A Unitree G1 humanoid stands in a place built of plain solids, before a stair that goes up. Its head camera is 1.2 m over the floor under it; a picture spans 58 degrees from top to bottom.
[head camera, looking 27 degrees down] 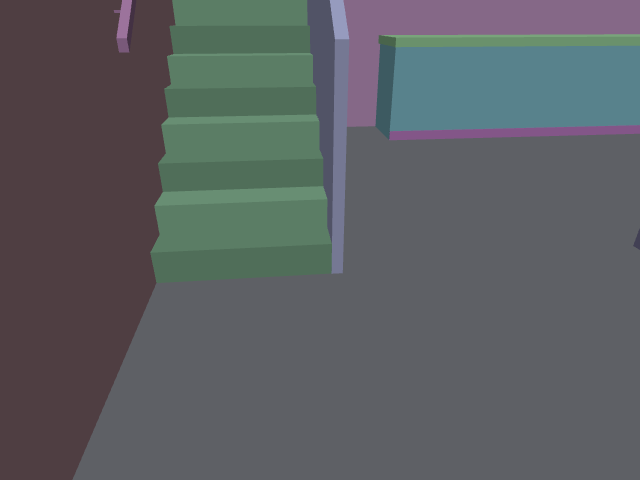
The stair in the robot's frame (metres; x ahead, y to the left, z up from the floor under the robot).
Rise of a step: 0.16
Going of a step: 0.20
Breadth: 0.90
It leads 6 degrees to the left of straight ahead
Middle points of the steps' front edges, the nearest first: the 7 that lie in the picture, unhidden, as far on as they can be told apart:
1.92 0.39 0.18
2.12 0.41 0.34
2.32 0.43 0.51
2.52 0.45 0.67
2.73 0.47 0.84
2.93 0.49 1.00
3.13 0.51 1.16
